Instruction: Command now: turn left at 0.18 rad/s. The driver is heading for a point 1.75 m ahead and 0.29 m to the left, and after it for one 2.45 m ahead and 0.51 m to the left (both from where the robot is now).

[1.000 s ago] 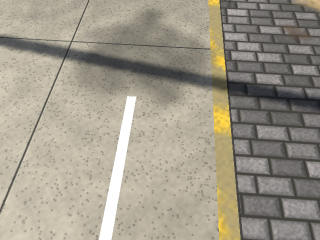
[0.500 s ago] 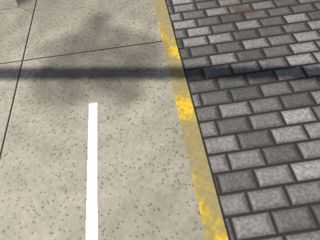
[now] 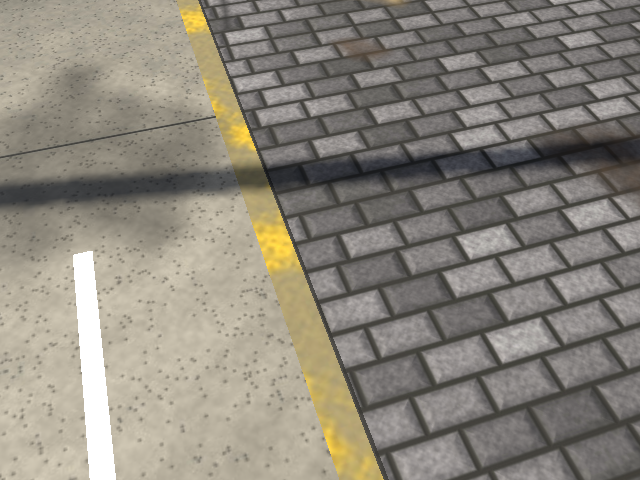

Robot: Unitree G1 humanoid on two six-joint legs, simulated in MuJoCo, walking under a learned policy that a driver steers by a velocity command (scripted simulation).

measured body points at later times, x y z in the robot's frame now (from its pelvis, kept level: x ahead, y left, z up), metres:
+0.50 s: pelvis -0.01 +0.03 +0.00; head +0.04 +0.06 +0.45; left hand +0.03 +0.35 -0.11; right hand +0.24 -0.19 -0.09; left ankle -0.03 +0.15 -0.72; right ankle -0.01 -0.10 -0.74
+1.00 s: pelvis +0.03 +0.06 +0.01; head +0.05 +0.06 +0.46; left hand +0.10 +0.36 -0.09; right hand +0.19 -0.19 -0.11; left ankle -0.03 +0.15 -0.74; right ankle +0.06 -0.08 -0.70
